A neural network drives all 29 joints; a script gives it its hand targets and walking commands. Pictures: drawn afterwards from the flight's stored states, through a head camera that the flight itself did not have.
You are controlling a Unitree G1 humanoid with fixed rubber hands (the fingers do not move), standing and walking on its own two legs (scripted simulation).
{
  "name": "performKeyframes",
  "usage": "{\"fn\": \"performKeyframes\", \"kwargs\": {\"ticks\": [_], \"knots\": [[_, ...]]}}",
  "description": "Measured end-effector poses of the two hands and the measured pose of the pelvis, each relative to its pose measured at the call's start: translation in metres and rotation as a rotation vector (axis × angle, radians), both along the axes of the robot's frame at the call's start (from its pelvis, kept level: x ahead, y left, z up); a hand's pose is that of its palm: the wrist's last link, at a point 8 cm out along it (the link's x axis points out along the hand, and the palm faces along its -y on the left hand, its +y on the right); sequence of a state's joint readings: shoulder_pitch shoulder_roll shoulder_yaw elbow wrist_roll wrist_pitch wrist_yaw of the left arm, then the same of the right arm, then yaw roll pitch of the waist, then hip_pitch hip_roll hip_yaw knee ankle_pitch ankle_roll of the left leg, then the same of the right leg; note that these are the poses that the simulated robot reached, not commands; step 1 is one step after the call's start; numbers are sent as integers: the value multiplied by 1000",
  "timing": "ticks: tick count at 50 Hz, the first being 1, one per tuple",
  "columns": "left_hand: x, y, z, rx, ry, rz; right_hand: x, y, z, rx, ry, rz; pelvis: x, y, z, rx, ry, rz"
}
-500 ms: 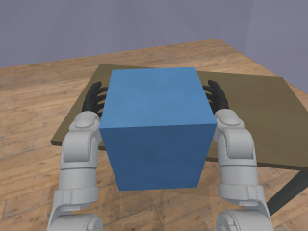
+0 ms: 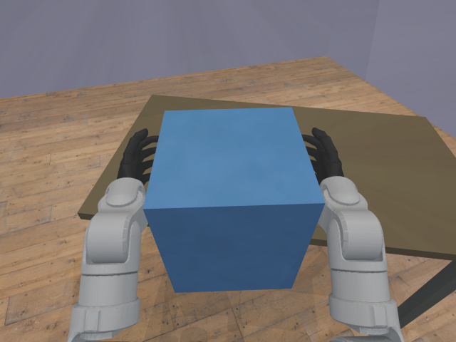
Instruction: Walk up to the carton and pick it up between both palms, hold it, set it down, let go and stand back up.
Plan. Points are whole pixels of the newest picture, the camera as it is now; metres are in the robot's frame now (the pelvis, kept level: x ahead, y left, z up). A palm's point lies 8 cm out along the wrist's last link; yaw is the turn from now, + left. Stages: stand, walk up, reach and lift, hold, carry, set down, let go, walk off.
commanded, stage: hold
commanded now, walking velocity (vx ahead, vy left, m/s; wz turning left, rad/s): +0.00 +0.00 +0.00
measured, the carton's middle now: (231, 203) +0.34 -0.01 +0.10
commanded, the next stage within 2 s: none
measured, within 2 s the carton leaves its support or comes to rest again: neither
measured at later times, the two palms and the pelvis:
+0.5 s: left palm (145, 174) +0.35 +0.13 +0.17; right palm (340, 176) +0.34 -0.18 +0.17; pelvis -0.02 -0.01 +0.00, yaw -1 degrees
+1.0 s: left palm (129, 185) +0.33 +0.15 +0.17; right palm (328, 181) +0.33 -0.15 +0.17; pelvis -0.01 +0.00 +0.00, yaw +0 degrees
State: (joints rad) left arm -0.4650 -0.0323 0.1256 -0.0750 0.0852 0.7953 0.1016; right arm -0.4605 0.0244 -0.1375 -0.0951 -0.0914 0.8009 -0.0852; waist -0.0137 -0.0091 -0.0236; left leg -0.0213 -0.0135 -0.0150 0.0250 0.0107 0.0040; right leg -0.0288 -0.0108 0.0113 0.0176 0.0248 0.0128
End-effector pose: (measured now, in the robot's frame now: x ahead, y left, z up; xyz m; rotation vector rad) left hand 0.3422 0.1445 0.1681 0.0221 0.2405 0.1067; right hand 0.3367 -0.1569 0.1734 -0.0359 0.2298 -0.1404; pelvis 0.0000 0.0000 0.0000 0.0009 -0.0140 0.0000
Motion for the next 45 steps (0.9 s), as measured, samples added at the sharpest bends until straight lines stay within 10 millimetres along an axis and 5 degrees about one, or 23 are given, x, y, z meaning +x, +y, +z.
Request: {"fn": "performKeyframes", "kwargs": {"ticks": [11,25,34,45], "knots": [[-15,-7,-2,8,33,14,-12,-7,-6,12,31,16,-14,-4,-1,0,-8,-1],[6,-19,5,11,34,-17,2,-20,0,5,34,-3,-18,-13,-1,2,25,-13],[12,-9,9,23,4,-12,11,-10,8,-5,7,1,-7,-11,-1,1,27,-9],[-9,3,-2,1,24,9,-6,3,-1,-3,25,11,-4,-3,0,0,-9,1]]}}
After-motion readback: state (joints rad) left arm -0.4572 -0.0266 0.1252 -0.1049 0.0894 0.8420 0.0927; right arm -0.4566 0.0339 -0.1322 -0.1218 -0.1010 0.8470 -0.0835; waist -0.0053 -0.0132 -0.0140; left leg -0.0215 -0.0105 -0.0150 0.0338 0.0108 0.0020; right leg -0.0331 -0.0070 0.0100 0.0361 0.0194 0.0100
